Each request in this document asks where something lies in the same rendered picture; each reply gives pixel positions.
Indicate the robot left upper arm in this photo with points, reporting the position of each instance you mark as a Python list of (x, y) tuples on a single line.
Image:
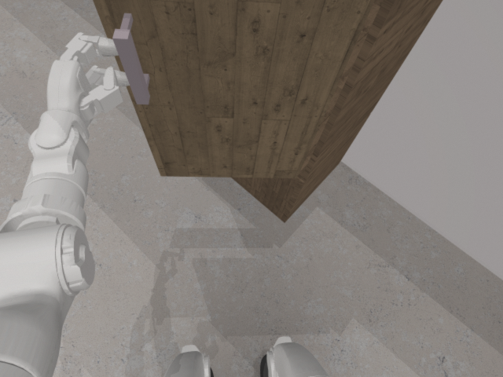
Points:
[(41, 271)]

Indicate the robot left forearm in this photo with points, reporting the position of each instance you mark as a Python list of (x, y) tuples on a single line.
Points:
[(56, 188)]

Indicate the robot left hand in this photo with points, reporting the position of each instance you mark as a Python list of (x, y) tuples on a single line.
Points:
[(90, 94)]

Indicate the left robot shin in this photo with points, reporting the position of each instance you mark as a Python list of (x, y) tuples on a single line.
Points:
[(189, 348)]

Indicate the cupboard door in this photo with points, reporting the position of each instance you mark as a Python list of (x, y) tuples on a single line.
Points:
[(238, 88)]

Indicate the handle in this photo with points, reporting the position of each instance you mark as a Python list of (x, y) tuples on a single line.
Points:
[(125, 47)]

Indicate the robot left thigh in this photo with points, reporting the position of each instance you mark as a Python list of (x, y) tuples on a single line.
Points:
[(189, 364)]

